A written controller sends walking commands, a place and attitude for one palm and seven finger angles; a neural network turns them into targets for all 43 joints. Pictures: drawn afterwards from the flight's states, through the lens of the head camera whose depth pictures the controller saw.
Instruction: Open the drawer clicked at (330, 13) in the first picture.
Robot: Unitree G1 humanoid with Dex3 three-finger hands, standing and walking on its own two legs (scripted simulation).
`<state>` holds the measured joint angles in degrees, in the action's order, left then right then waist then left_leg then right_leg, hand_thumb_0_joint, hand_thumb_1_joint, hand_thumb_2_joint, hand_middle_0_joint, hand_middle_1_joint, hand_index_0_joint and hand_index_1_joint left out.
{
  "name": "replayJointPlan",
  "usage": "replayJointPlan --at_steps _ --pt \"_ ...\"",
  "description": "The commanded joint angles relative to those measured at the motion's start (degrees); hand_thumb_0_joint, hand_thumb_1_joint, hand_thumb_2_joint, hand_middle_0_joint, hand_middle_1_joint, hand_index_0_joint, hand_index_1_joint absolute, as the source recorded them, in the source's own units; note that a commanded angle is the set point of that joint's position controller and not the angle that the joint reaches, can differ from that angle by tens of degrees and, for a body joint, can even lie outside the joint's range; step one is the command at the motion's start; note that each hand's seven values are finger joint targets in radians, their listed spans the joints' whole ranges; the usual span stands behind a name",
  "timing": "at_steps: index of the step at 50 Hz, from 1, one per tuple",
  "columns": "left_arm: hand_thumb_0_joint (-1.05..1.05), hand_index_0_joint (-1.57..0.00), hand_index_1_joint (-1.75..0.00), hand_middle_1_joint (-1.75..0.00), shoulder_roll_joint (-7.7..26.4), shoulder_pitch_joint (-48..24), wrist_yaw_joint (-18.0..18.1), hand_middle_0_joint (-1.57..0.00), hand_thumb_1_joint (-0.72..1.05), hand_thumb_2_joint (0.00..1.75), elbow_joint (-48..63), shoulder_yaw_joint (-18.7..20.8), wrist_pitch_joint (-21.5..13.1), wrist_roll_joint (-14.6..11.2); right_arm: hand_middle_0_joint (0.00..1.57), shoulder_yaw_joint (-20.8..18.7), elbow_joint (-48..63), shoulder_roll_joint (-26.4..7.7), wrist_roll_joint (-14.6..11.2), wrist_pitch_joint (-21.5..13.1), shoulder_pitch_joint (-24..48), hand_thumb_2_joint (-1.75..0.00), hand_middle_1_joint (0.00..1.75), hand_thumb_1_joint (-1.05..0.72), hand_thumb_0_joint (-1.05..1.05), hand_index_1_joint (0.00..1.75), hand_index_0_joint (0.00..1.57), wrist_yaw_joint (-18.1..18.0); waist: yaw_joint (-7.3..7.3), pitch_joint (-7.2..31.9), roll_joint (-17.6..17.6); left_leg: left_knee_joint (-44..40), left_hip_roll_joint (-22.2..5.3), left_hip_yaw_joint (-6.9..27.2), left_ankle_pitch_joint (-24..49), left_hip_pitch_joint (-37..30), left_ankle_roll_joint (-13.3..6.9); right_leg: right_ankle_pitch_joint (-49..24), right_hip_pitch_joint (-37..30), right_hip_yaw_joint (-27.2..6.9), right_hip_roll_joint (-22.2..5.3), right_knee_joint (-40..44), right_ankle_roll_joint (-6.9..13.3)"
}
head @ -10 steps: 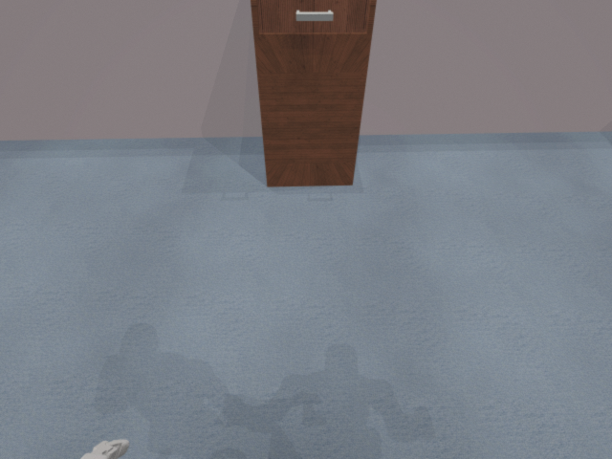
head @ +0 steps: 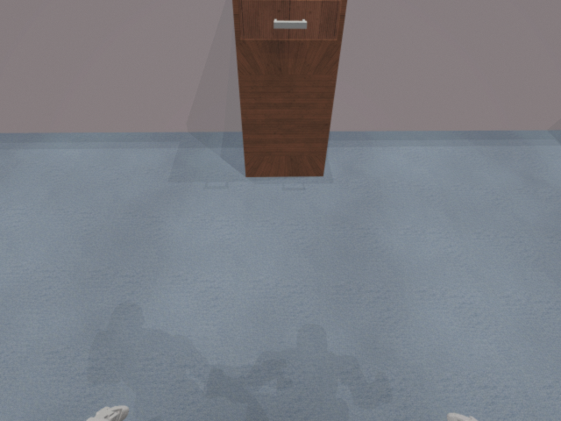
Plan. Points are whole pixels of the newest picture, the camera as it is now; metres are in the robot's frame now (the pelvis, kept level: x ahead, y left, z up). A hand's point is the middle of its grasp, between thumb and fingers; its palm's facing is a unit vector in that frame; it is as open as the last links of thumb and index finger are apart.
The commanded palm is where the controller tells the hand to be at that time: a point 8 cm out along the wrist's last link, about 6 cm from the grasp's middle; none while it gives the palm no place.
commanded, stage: stand and wait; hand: left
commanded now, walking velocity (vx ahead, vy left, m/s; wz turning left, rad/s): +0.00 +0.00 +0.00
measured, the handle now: (289, 22) +1.49 +0.06 +0.04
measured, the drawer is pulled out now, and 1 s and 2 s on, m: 0.00 0.00 0.00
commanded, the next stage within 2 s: look at it before walking up in 0.62 s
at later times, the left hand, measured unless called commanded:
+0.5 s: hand out of the picture +0.04 +0.25 -0.15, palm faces -0.02 -0.94 -0.33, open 7.4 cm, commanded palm none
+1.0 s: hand out of the picture +0.06 +0.25 -0.15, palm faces -0.03 -0.95 -0.32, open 7.4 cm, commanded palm none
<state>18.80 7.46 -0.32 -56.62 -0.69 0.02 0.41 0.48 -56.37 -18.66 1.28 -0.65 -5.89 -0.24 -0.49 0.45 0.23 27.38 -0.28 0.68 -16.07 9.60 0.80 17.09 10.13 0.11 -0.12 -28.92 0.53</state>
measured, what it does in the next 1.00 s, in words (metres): stands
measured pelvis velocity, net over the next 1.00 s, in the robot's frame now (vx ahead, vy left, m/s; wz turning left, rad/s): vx -0.02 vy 0.00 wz -0.01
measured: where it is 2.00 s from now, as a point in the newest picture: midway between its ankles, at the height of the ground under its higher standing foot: outside the picture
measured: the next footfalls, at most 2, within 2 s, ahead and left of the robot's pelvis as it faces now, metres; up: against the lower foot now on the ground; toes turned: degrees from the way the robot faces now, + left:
right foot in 1.72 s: +0.10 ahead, -0.12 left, +0.00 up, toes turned -14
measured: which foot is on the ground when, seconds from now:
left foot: down 0.00-1.00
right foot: down 0.00-1.00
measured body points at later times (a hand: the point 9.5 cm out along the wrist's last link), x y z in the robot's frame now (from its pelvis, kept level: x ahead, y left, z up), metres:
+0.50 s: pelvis -0.02 +0.00 +0.01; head -0.02 +0.00 +0.46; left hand +0.04 +0.30 -0.13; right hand +0.05 -0.30 -0.13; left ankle -0.01 +0.13 -0.74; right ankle -0.02 -0.11 -0.74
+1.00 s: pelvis -0.02 +0.00 +0.01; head -0.02 +0.00 +0.46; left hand +0.06 +0.30 -0.13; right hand +0.06 -0.29 -0.12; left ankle -0.01 +0.13 -0.74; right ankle -0.02 -0.11 -0.74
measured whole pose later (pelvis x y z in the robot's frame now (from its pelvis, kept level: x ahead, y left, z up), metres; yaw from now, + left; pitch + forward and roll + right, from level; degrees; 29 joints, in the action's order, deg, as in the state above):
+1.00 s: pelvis -0.02 +0.00 +0.01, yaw +0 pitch -2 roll +0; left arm 19.3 8.2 -0.5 -62.4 -0.4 -0.3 0.6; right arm 0.4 -63.6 -19.1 0.8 -0.9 -7.4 0.1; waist -0.3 -1.2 0.6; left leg 21.9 -0.6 0.2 -11.7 8.5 0.8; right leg 12.3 9.0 -0.3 0.2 -22.9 0.3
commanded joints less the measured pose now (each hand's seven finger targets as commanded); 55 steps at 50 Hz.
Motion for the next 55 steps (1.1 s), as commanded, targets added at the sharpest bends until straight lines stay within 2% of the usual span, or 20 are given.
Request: replayJointPlan --at_steps 1,7,13,16,24,29,44,49,55 --pt "0.00 -0.20 -0.30 -0.30 12.57 -2.54 1.12 -0.20 0.90 0.90 3.47 2.99 -1.29 0.17 0.20 -3.10 3.13 -11.71 -0.27 -1.18 2.73 -0.90 0.30 -0.90 0.00 0.30 0.20 -0.86 0.40 1.96 0.34 -4.21 -5.61 3.79 14.58 -0.68 -2.79 -14.73 -0.06 -5.47 -6.49 5.91 1.84" --pt "0.00 -0.20 -0.30 -0.30 12.44 -2.49 0.90 -0.20 0.90 0.90 2.13 3.01 -1.26 0.21 0.20 -2.92 1.70 -11.71 -0.36 -1.20 2.51 -0.90 0.30 -0.90 0.00 0.30 0.20 -0.76 0.50 1.18 0.05 -5.75 -5.64 4.06 11.15 -0.11 -2.62 -10.58 0.16 -6.00 -6.46 7.84 1.76" --pt "0.00 -0.20 -0.30 -0.30 12.43 -1.97 0.89 -0.20 0.90 0.90 0.58 2.92 -1.35 0.08 0.20 -2.78 -0.16 -11.94 -0.49 -1.35 1.90 -0.90 0.30 -0.90 0.00 0.30 0.20 -0.74 0.34 2.15 -0.31 -6.59 -6.02 4.48 11.61 -0.75 -2.59 -10.96 -1.13 -6.09 -6.52 8.43 1.73" --pt "0.00 -0.20 -0.30 -0.30 12.52 -1.85 0.85 -0.20 0.90 0.90 -0.21 2.82 -1.30 0.12 0.20 -2.70 -0.89 -12.07 -0.57 -1.22 1.68 -0.90 0.30 -0.90 0.00 0.30 0.20 -0.68 0.38 0.63 -0.30 -7.19 -5.95 4.54 9.93 -0.12 -2.50 -9.03 -0.34 -6.32 -6.56 9.27 1.70" --pt "0.00 -0.20 -0.30 -0.30 12.65 -1.34 0.83 -0.20 0.90 0.90 -1.71 2.62 -1.32 0.09 0.20 -2.54 -2.69 -12.34 -0.65 -1.30 0.92 -0.90 0.30 -0.90 0.00 0.30 0.20 -0.58 0.28 0.71 -0.16 -8.22 -6.20 4.80 8.88 -0.21 -2.42 -7.17 -0.44 -6.53 -6.63 10.17 1.58" --pt "0.00 -0.20 -0.30 -0.30 12.58 -1.35 0.78 -0.20 0.90 0.90 -2.02 2.52 -1.26 0.14 0.20 -2.54 -3.13 -12.31 -0.61 -1.18 0.78 -0.90 0.30 -0.90 0.00 0.30 0.20 -0.50 0.21 -0.88 0.00 -8.73 -6.05 4.99 6.97 0.46 -2.38 -4.51 0.82 -6.87 -6.55 11.01 1.49" --pt "0.00 -0.20 -0.30 -0.30 12.37 -1.37 0.89 -0.20 0.90 0.90 -2.08 2.53 -1.47 0.25 0.20 -2.57 -3.66 -12.17 -0.71 -1.35 1.11 -0.90 0.30 -0.90 0.00 0.30 0.20 -0.48 0.29 0.08 -0.23 -9.02 -6.51 4.83 10.12 -0.81 -2.30 -9.18 -0.21 -6.62 -6.53 10.60 1.34" --pt "0.00 -0.20 -0.30 -0.30 12.45 -1.33 0.91 -0.20 0.90 0.90 -2.04 2.54 -1.49 0.25 0.20 -2.54 -3.59 -12.34 -0.75 -1.44 1.02 -0.90 0.30 -0.90 0.00 0.30 0.20 -0.50 0.33 1.51 -0.25 -9.07 -6.60 4.92 11.40 -1.63 -2.32 -10.51 -1.25 -6.27 -6.65 10.34 1.28" --pt "0.00 -0.20 -0.30 -0.30 12.39 -1.19 0.90 -0.20 0.90 0.90 -2.02 2.58 -1.43 0.28 0.20 -2.50 -3.52 -12.32 -0.81 -1.33 1.48 -0.90 0.30 -0.90 0.00 0.30 0.20 -0.53 0.19 0.62 -0.59 -9.23 -6.59 5.01 11.76 -1.79 -2.35 -11.03 -1.10 -6.14 -6.57 10.59 1.23"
